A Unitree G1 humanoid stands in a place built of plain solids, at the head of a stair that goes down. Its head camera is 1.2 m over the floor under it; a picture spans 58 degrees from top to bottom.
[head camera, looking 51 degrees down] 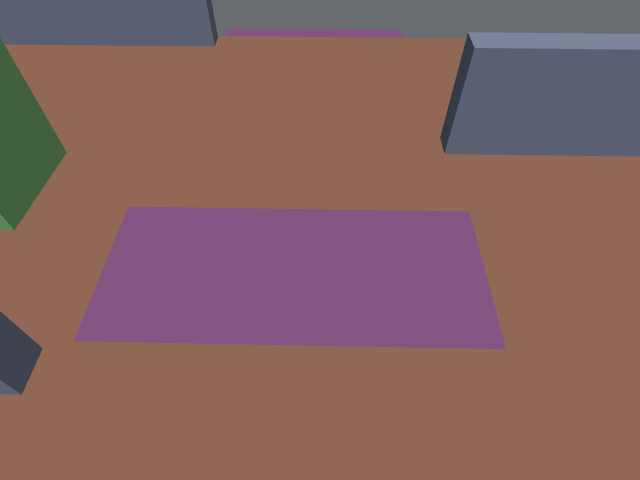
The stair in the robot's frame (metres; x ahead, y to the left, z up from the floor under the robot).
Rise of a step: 0.12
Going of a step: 0.67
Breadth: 1.43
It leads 1 degrees to the right of straight ahead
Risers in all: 3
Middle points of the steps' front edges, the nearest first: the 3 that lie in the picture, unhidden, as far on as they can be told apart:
0.57 0.10 0.00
1.24 0.09 -0.12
1.91 0.08 -0.24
